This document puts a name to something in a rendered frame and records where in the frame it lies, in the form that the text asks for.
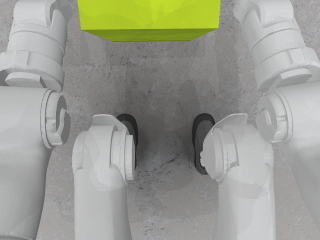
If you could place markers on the right robot upper arm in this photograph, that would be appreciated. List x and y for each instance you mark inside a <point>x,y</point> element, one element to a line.
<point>289,116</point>

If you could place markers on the robot left forearm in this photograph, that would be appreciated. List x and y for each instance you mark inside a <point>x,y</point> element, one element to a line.
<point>37,44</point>

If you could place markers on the right robot foot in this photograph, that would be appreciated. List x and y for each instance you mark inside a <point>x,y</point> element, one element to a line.
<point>202,124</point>

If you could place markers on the robot right forearm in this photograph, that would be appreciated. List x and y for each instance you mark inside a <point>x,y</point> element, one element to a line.
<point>275,43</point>

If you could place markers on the left robot upper arm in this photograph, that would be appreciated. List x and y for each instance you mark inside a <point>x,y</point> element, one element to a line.
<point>33,121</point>

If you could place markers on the robot right shin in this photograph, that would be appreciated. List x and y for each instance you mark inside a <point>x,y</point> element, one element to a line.
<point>237,118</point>

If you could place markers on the carton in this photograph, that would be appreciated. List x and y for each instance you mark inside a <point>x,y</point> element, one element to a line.
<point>149,20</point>

